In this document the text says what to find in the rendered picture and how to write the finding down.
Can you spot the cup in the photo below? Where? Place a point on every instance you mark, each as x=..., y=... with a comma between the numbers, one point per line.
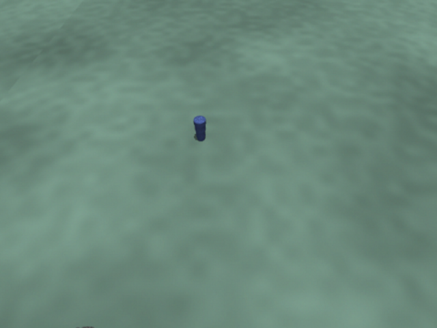
x=200, y=127

